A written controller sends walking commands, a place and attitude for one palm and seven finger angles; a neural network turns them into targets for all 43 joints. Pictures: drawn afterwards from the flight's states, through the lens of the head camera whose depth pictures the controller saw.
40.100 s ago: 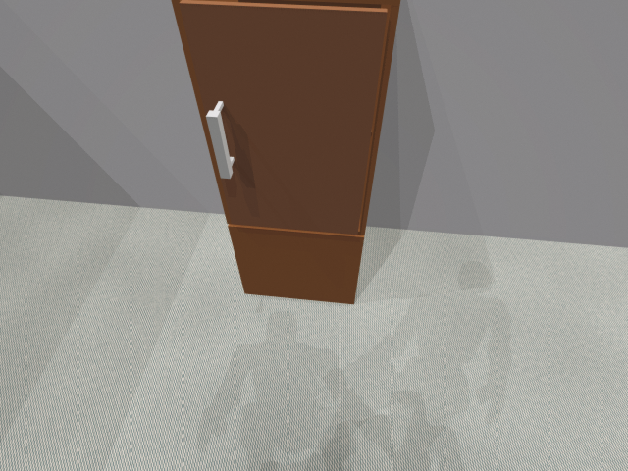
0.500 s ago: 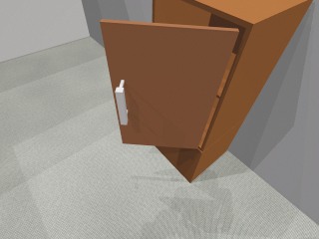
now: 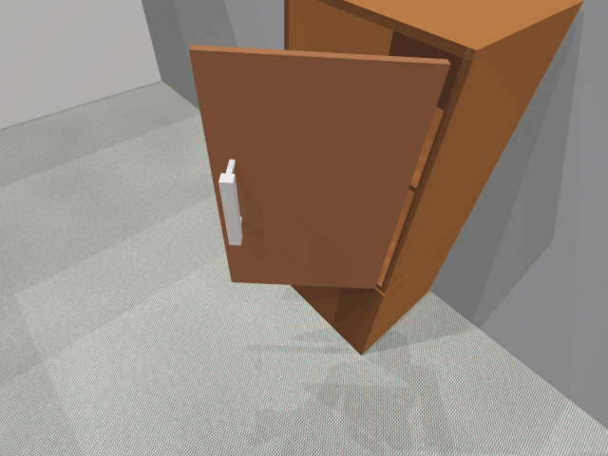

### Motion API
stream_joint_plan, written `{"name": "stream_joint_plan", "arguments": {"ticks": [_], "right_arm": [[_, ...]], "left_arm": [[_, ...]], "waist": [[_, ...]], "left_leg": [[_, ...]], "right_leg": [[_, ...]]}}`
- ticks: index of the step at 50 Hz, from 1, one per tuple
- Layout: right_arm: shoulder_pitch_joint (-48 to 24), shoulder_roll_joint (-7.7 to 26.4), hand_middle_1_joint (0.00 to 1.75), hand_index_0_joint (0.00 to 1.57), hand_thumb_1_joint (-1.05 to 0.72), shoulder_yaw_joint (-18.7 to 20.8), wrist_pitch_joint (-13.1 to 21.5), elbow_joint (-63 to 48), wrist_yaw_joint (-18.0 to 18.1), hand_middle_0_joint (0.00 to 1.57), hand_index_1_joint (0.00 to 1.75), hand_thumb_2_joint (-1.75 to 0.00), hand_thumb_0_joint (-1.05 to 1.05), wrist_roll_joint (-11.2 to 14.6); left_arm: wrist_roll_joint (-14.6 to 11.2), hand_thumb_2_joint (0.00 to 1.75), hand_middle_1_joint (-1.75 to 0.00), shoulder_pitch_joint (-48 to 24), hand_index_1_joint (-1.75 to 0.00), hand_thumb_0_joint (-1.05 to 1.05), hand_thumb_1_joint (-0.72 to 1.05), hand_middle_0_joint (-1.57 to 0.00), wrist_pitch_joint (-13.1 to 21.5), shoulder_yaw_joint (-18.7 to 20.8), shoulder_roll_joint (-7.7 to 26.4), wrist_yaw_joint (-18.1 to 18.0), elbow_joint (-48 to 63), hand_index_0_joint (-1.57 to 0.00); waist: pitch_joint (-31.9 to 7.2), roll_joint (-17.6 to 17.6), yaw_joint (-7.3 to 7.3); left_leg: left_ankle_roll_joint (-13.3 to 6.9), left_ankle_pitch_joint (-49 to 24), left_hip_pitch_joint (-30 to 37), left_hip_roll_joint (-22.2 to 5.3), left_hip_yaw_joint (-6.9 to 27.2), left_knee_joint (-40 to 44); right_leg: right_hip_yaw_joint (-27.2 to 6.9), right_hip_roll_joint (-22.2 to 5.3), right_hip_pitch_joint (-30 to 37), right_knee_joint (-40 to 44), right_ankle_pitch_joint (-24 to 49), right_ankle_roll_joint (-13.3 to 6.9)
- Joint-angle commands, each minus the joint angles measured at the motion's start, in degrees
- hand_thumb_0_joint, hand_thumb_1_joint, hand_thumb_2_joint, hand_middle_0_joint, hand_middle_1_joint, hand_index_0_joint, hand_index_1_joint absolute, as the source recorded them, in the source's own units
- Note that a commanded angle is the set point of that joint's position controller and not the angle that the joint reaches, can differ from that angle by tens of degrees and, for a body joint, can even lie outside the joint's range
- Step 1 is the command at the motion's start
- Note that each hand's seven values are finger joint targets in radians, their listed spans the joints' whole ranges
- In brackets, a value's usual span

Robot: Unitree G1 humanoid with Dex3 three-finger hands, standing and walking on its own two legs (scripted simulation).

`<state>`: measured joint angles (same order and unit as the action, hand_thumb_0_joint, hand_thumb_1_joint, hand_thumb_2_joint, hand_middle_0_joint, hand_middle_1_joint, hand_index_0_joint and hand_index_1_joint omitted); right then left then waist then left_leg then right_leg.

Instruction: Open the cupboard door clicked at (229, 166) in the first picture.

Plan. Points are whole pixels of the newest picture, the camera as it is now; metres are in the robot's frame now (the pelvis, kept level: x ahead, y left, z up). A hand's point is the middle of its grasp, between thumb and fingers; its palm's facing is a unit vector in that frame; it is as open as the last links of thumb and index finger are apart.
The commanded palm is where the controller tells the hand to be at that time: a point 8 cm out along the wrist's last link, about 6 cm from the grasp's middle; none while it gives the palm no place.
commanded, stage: look again from close up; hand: left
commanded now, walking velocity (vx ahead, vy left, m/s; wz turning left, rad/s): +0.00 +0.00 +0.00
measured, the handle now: (233, 203) +0.56 +0.16 -0.02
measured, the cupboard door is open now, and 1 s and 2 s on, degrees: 47 47 47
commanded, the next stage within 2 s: raise the hand with hooked fingers in 0.44 s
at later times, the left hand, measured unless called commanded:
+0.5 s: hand out of the picture +0.05 +0.25 -0.16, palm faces -0.03 -0.96 -0.27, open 7.4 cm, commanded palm none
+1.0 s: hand (110, 453) +0.15 +0.26 -0.07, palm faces +0.05 -1.00 +0.01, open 8.8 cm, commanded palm +0.13 +0.31 -0.04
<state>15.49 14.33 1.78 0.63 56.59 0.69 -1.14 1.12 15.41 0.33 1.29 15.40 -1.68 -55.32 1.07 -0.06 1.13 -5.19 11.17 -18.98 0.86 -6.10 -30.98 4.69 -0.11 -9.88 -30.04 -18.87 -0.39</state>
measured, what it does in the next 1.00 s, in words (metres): lowers itself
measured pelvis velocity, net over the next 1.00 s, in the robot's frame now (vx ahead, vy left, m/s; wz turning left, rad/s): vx -0.05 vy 0.02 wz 0.07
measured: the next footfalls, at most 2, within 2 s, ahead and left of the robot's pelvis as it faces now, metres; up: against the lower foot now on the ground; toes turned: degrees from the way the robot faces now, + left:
none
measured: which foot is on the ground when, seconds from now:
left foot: down 0.00-1.00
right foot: down 0.00-1.00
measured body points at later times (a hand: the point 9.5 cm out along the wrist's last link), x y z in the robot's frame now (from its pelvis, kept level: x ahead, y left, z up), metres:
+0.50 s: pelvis +0.00 +0.02 +0.01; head -0.01 +0.05 +0.46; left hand +0.05 +0.30 -0.14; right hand +0.10 -0.27 -0.10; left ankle +0.06 +0.06 -0.73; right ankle -0.03 -0.12 -0.73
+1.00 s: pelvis -0.05 +0.02 -0.11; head -0.02 +0.05 +0.34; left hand +0.14 +0.31 -0.07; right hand +0.18 -0.19 -0.15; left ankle +0.06 +0.06 -0.73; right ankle +0.02 -0.09 -0.73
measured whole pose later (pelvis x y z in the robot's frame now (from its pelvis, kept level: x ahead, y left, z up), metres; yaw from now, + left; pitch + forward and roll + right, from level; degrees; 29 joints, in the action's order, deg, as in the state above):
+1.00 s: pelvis -0.05 +0.02 -0.11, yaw +4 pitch +10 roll -4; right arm 11.3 15.2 -1.6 12.4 28.3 2.2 3.3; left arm -18.9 18.0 19.7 12.9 17.0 22.3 -8.0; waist -6.3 -0.9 -1.1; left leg -5.9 23.7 -57.9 2.6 -4.1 -70.8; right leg 3.2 3.4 -52.0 -70.9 -28.7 -0.7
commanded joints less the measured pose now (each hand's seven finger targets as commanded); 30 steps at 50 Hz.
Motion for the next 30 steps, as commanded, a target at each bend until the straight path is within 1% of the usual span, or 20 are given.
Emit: {"name": "stream_joint_plan", "arguments": {"ticks": [1,2,3,4,6,7,9,11,14,15,18,19,20,24,25,26,27,28,29,30], "right_arm": [[-4.67,11.32,0.30,0.20,-0.90,1.67,1.98,-4.44,0.20,0.20,0.30,-0.90,0.00,0.07],[-5.07,11.69,0.30,0.20,-0.90,1.65,1.94,-4.39,0.12,0.20,0.30,-0.90,0.00,0.07],[-5.51,12.38,0.30,0.20,-0.90,1.64,1.93,-4.13,0.04,0.20,0.30,-0.90,0.00,0.04],[-6.17,12.64,0.30,0.20,-0.90,1.66,1.91,-4.04,-0.05,0.20,0.30,-0.90,0.00,0.08],[-7.38,13.13,0.30,0.20,-0.90,1.45,1.98,-3.76,-0.23,0.20,0.30,-0.90,0.00,0.16],[-7.80,13.44,0.30,0.20,-0.90,1.40,1.94,-3.66,-0.29,0.20,0.30,-0.90,0.00,0.18],[-8.91,14.07,0.30,0.20,-0.90,1.41,1.88,-3.32,-0.40,0.20,0.30,-0.90,0.00,0.18],[-9.68,14.13,0.30,0.20,-0.90,1.25,1.93,-2.96,-0.50,0.20,0.30,-0.90,0.00,0.27],[-10.41,14.83,0.30,0.20,-0.90,1.13,1.83,-2.35,-0.51,0.20,0.30,-0.90,0.00,0.34],[-10.50,14.57,0.30,0.20,-0.90,1.04,1.86,-2.20,-0.54,0.20,0.30,-0.90,0.00,0.41],[-10.85,14.71,0.30,0.20,-0.90,0.99,1.82,-1.50,-0.53,0.20,0.30,-0.90,0.00,0.47],[-10.99,14.95,0.30,0.20,-0.90,0.97,1.82,-1.33,-0.49,0.20,0.30,-0.90,0.00,0.48],[-10.87,14.51,0.30,0.20,-0.90,0.95,1.81,-1.18,-0.48,0.20,0.30,-0.90,0.00,0.56],[-10.60,14.61,0.30,0.20,-0.90,1.01,1.61,0.01,-0.41,0.20,0.30,-0.90,0.00,0.63],[-10.43,14.28,0.30,0.20,-0.90,0.96,1.54,0.24,-0.43,0.20,0.30,-0.90,0.00,0.70],[-10.54,14.27,0.30,0.20,-0.90,0.96,1.53,0.49,-0.41,0.20,0.30,-0.90,0.00,0.73],[-5.98,8.99,0.30,0.20,-0.90,-0.56,0.71,-3.07,-0.18,0.20,0.30,-0.90,0.00,0.76],[-3.00,12.74,0.30,0.20,-0.90,1.95,7.99,-21.90,1.78,0.20,0.30,-0.90,0.00,4.67],[-5.88,11.09,0.30,0.20,-0.90,-0.59,12.64,-20.00,2.96,0.20,0.30,-0.90,0.00,3.88],[-6.31,9.40,0.30,0.20,-0.90,-0.64,14.16,-19.35,2.70,0.20,0.30,-0.90,0.00,3.87]], "left_arm": [[0.08,0.90,-0.30,0.49,-0.30,0.00,0.90,-0.20,1.31,1.63,9.23,-0.28,3.74,-0.20],[0.05,0.90,-0.30,-0.28,-0.30,0.00,0.90,-0.20,1.27,1.56,9.64,-0.18,3.76,-0.20],[0.06,0.90,-0.30,-1.23,-0.30,0.00,0.90,-0.20,1.20,1.56,10.09,-0.06,3.85,-0.20],[0.08,0.90,-0.30,-1.77,-0.30,0.00,0.90,-0.20,1.17,1.55,10.45,0.03,3.99,-0.20],[0.13,0.90,-0.30,-2.35,-0.30,0.00,0.90,-0.20,1.22,1.33,11.08,0.13,3.85,-0.20],[0.14,0.90,-0.30,-2.86,-0.30,0.00,0.90,-0.20,1.22,1.24,11.46,0.23,3.79,-0.20],[0.17,0.90,-0.30,-3.62,-0.30,0.00,0.90,-0.20,1.18,1.09,11.93,0.39,3.51,-0.20],[0.24,0.90,-0.30,-3.81,-0.30,0.00,0.90,-0.20,1.21,0.88,12.23,0.42,3.25,-0.20],[0.26,0.90,-0.30,-4.23,-0.30,0.00,0.90,-0.20,1.03,0.63,12.50,0.58,2.47,-0.20],[0.34,0.90,-0.30,-3.86,-0.30,0.00,0.90,-0.20,1.01,0.53,12.53,0.54,2.25,-0.20],[0.30,0.90,-0.30,-3.57,-0.30,0.00,0.90,-0.20,0.96,0.34,12.50,0.58,1.32,-0.20],[0.28,0.90,-0.30,-3.43,-0.30,0.00,0.90,-0.20,0.89,0.25,12.45,0.61,0.90,-0.20],[0.37,0.90,-0.30,-2.94,-0.30,0.00,0.90,-0.20,0.90,0.26,12.39,0.56,0.76,-0.20],[0.37,0.90,-0.30,-1.59,-0.30,0.00,0.90,-0.20,0.61,0.03,11.85,0.53,-1.09,-0.20],[0.47,0.90,-0.30,-1.10,-0.30,0.00,0.90,-0.20,0.59,-0.01,11.73,0.48,-1.39,-0.20],[0.43,0.90,-0.30,-0.65,-0.30,0.00,0.90,-0.20,0.56,-0.12,11.49,0.45,-1.88,-0.20],[1.20,0.90,-0.30,4.38,-0.30,0.00,0.90,-0.20,0.86,-1.91,3.62,-1.64,-2.75,-0.20],[-8.81,0.89,-0.32,-39.29,-0.32,0.00,0.88,-0.20,13.20,21.95,27.12,-1.92,78.66,-0.20],[-5.87,0.88,-0.33,-10.31,-0.33,0.00,0.85,-0.20,12.02,15.01,20.80,-1.84,67.50,-0.20],[-9.19,0.87,-0.34,4.56,-0.34,0.00,0.83,-0.21,7.47,9.30,10.64,-1.98,61.63,-0.21]], "waist": [[-0.46,-1.09,-1.86],[-0.51,-0.24,-1.59],[-0.99,-0.67,-1.37],[-1.09,-0.72,-1.47],[-1.90,-0.09,-1.57],[-2.08,0.29,-1.39],[-2.21,0.10,-1.26],[-3.09,0.00,-1.35],[-2.40,0.34,-1.24],[-2.33,-0.10,-1.51],[-2.62,0.19,-1.26],[-2.50,-0.67,-1.24],[-2.19,-0.62,-1.54],[-1.48,-1.41,-1.42],[-1.17,-0.90,-1.70],[-1.00,-1.06,-1.60],[2.67,-6.42,-0.45],[-19.69,-13.19,5.62],[-19.09,-20.42,-1.50],[-12.61,-16.45,-0.36]], "left_leg": [[0.40,-1.49,3.03,-8.78,13.39,10.58],[0.67,-0.69,3.81,-8.68,13.14,11.13],[0.85,0.04,4.48,-8.75,13.35,11.87],[0.90,1.04,4.71,-8.86,13.59,12.65],[0.99,-1.22,5.75,-8.76,13.23,12.62],[1.20,-0.72,6.39,-8.75,13.06,13.00],[1.41,0.03,7.41,-8.88,13.10,13.89],[1.46,-2.40,8.68,-8.87,12.51,13.57],[1.71,0.05,8.98,-9.04,12.95,15.36],[1.61,-0.89,8.98,-9.00,12.88,15.30],[1.89,-0.72,10.02,-8.90,12.79,15.87],[1.97,-0.02,10.40,-8.94,13.14,16.43],[1.83,-0.54,10.02,-8.98,12.91,16.29],[2.28,4.25,9.75,-9.17,13.83,18.86],[2.23,3.71,9.31,-9.11,13.72,18.79],[2.32,4.22,9.53,-9.03,13.75,19.09],[6.22,0.89,7.64,-7.20,7.60,13.28],[10.36,-1.48,28.26,-4.35,19.38,12.80],[11.30,1.77,30.36,-9.00,24.10,16.13],[12.41,14.49,20.31,-7.66,22.21,18.61]], "right_leg": [[-6.37,-5.68,-1.05,6.95,5.12,-3.24],[-6.48,-5.95,-1.57,7.41,4.52,-3.26],[-6.56,-5.90,-1.61,7.54,4.13,-3.18],[-6.48,-6.00,-1.46,7.97,3.96,-3.00],[-6.56,-6.43,-0.71,8.78,5.42,-2.78],[-6.59,-6.55,-1.10,9.15,4.82,-2.70],[-6.64,-6.74,-1.41,9.98,4.62,-2.52],[-6.60,-7.05,-0.93,10.56,6.17,-2.24],[-6.59,-6.95,-1.24,11.25,5.21,-1.99],[-6.41,-7.13,-0.69,11.63,6.11,-1.96],[-6.59,-7.31,-0.83,12.27,5.75,-1.81],[-6.60,-7.19,-1.04,12.23,5.53,-1.75],[-6.28,-7.32,-0.52,12.64,6.18,-1.62],[-6.08,-7.10,-0.54,12.57,4.83,-1.40],[-5.84,-7.20,-0.01,12.73,5.47,-1.35],[-5.99,-7.26,-0.29,12.80,5.18,-1.30],[-3.76,-5.86,-3.37,6.83,3.10,-0.99],[2.13,0.24,-9.72,1.05,11.90,-0.64],[-1.20,-0.51,-18.70,-7.59,-1.82,-0.92],[-0.39,-0.39,-18.65,-12.36,-4.70,-0.98]]}}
